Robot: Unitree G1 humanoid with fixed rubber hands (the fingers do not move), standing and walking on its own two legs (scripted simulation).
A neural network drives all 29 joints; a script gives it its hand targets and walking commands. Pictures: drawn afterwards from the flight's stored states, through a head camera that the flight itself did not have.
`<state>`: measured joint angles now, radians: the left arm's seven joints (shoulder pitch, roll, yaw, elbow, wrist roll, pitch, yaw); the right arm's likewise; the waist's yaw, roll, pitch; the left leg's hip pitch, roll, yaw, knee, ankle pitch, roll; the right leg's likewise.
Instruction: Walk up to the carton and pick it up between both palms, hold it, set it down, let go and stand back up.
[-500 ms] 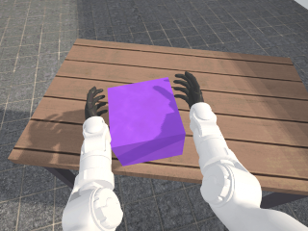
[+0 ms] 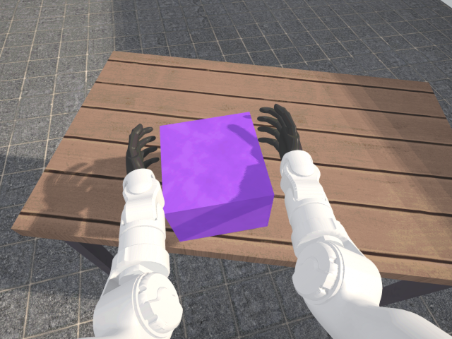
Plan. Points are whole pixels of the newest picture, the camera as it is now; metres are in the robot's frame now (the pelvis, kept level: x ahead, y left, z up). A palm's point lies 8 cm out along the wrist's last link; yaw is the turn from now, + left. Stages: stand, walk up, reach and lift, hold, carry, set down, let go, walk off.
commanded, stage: set down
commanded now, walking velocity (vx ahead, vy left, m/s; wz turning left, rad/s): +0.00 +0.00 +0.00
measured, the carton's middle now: (214, 176) +0.42 +0.08 -0.02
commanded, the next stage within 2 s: none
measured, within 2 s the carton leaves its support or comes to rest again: neither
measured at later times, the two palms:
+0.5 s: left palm (143, 169) +0.38 +0.20 +0.05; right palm (291, 154) +0.45 -0.06 +0.06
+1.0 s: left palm (142, 169) +0.38 +0.21 +0.04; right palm (291, 154) +0.45 -0.06 +0.06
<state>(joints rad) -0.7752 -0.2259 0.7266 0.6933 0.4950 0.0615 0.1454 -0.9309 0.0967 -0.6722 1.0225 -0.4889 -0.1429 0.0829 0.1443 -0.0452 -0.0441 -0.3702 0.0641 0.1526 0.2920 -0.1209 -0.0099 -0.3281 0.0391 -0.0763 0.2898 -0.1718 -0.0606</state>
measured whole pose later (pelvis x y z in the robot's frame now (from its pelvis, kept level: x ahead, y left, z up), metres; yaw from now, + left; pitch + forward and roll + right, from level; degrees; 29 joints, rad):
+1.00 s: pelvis +0.00 +0.00 +0.00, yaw +0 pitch +13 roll +0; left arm -0.78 -0.25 0.73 0.68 0.52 0.01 0.11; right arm -0.90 0.08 -0.64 0.98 -0.47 -0.15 0.09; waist 0.15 -0.05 -0.04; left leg -0.41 0.06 0.16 0.30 -0.12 0.00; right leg -0.38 0.04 -0.07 0.31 -0.18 -0.06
